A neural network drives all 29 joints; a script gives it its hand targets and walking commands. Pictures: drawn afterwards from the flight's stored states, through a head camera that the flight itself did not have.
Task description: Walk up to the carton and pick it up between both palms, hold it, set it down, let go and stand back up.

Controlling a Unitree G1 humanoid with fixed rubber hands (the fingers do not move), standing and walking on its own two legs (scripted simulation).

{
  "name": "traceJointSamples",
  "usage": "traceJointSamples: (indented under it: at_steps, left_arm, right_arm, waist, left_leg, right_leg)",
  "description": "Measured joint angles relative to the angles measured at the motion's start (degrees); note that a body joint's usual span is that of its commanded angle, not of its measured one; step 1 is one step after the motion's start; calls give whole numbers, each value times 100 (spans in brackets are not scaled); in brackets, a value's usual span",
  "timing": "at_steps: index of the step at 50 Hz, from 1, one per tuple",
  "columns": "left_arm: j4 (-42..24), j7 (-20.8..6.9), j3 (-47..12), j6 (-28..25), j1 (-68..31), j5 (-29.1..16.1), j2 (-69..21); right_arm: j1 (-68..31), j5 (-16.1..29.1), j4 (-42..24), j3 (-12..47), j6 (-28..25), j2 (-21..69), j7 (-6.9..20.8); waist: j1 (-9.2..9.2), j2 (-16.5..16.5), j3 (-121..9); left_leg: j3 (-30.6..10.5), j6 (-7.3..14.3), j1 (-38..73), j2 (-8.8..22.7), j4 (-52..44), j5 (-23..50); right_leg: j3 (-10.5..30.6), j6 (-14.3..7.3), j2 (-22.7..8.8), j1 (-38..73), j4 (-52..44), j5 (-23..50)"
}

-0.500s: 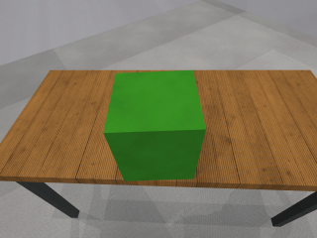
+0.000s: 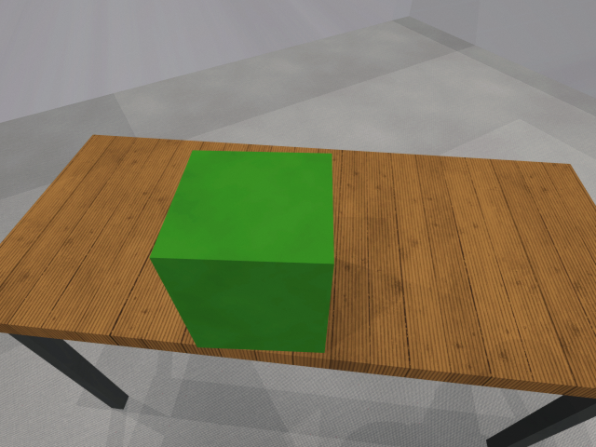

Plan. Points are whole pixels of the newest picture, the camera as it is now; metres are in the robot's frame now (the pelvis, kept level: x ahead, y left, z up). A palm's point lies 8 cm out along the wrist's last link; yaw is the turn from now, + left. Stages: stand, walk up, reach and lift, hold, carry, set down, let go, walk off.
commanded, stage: walk up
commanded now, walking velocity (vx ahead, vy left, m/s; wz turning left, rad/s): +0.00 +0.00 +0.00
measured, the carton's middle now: (261, 255) +0.39 +0.09 +0.01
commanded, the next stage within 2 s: none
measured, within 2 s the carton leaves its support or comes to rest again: neither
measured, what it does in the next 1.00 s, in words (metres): stands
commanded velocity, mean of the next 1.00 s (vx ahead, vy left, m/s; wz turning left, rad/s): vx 0.00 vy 0.00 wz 0.00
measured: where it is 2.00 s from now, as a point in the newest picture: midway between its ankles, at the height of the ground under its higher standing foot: outside the picture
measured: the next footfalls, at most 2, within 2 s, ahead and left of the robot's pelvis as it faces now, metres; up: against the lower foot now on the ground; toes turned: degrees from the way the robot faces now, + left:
left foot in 1.78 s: +0.02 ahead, +0.18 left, +0.00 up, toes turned +4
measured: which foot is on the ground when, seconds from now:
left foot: down 0.00-1.00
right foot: down 0.00-1.00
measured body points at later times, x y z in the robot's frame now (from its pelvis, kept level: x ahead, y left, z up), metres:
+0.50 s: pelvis +0.00 -0.02 +0.00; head +0.01 -0.03 +0.45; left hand -0.04 +0.18 -0.16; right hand -0.05 -0.21 -0.17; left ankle -0.02 +0.11 -0.74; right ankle -0.01 -0.08 -0.74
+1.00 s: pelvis +0.01 -0.03 +0.00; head +0.02 -0.04 +0.45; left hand -0.04 +0.16 -0.16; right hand -0.05 -0.23 -0.17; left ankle -0.02 +0.11 -0.74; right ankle -0.01 -0.08 -0.74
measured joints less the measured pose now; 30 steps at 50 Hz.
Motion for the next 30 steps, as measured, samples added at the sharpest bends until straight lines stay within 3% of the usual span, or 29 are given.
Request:
traceJointSamples:
  at_steps: [30]
  left_arm:
    - [426, 12, 5, -29, 208, -12, -168]
  right_arm:
    - [248, -20, 373, 156, -14, -14, -69]
  waist:
    - [-57, 114, -40]
  left_leg:
    - [-88, -187, -10, 173, -48, 28]
  right_leg:
    - [-84, -185, 184, 63, -178, 45]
